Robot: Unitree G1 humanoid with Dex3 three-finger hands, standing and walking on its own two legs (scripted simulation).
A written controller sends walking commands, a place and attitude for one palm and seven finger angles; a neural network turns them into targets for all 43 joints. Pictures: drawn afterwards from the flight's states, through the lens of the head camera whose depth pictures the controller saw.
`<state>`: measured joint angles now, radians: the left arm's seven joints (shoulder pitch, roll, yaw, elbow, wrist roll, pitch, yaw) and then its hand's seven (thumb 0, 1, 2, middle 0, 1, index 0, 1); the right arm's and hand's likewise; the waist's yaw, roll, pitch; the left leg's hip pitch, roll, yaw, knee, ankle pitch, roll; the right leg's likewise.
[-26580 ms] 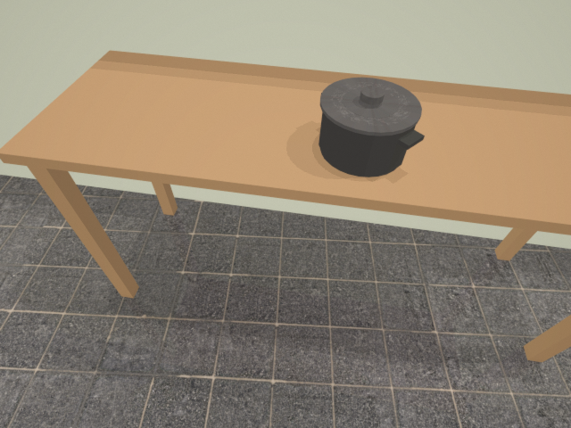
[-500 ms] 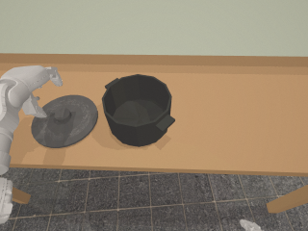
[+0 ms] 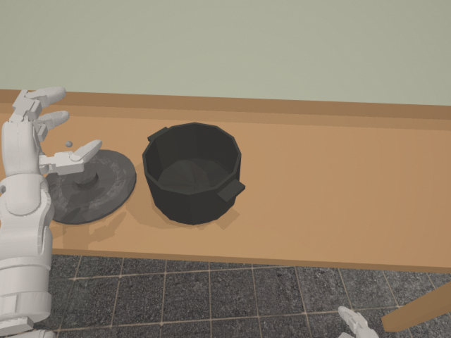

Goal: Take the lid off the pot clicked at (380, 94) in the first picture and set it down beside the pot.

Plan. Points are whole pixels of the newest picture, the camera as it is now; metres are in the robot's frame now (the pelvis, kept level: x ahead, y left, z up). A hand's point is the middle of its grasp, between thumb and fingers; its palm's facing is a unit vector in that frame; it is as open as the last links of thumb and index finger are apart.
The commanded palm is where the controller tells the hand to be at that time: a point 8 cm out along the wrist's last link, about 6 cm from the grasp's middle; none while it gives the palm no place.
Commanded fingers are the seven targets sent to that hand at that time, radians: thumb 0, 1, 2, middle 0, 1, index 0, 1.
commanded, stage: draw the hand back to the body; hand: left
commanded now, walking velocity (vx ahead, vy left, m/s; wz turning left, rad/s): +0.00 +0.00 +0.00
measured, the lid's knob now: (86, 177) +0.44 +0.34 -0.01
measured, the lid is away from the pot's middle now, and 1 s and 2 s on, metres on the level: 0.25 0.25 0.25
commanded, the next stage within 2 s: step back with the hand held close in 1.42 s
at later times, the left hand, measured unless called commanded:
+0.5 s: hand (57, 186) +0.28 +0.25 +0.17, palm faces +0.47 -0.84 -0.29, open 8.3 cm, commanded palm +0.23 +0.28 +0.18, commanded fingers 0.00 0.85 0.89 -0.21 -0.33 -0.21 -0.33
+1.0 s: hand (36, 240) +0.20 +0.25 +0.17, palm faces +0.44 -0.83 -0.33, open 7.4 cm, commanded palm +0.14 +0.28 +0.18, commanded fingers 0.00 0.90 0.90 -0.20 -0.30 -0.20 -0.30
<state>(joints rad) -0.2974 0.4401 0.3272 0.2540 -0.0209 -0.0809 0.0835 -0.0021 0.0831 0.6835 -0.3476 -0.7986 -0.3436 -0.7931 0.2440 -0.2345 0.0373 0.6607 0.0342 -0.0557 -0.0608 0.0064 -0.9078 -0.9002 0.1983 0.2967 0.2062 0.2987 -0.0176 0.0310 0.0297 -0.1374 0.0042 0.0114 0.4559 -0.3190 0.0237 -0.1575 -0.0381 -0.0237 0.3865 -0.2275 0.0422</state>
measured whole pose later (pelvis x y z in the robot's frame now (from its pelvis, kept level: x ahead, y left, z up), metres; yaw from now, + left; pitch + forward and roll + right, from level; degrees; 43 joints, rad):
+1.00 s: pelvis -0.02 -0.01 +0.00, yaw +0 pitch -4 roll -1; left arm 0.31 0.33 0.32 -0.32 -0.07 -0.08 0.11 0.01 0.88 0.90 -0.21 -0.31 -0.21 -0.30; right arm 0.18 -0.23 0.03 0.66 0.02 -0.12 -0.06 0.01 -0.91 -0.90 0.20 0.30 0.20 0.30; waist 0.04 0.06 0.02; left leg -0.10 0.01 0.00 0.47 -0.31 0.01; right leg -0.13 -0.03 -0.03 0.43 -0.23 0.03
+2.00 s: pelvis -0.06 +0.02 -0.01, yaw +1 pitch +0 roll -1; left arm 0.64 0.43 0.41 -0.64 -0.05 -0.21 0.11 0.01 0.88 0.90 -0.22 -0.31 -0.21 -0.30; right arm 0.20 -0.19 -0.01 0.55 0.02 -0.06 -0.05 0.01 -0.91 -0.90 0.20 0.30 0.20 0.30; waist 0.00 -0.03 0.05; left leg -0.31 -0.02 0.02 0.63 -0.32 0.05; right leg -0.32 -0.07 -0.02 0.55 -0.22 0.06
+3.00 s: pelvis -0.13 +0.00 -0.03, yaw +1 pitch +0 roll -3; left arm 0.56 0.41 0.42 -0.68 -0.03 -0.26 0.14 0.01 0.88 0.90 -0.21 -0.31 -0.21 -0.30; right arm 0.20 -0.15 -0.01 0.59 0.01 -0.14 -0.04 0.01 -0.91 -0.90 0.20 0.30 0.21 0.30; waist -0.02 -0.04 0.05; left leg -0.49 0.05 0.01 0.74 -0.26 0.02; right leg -0.40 -0.01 -0.04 0.65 -0.25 0.04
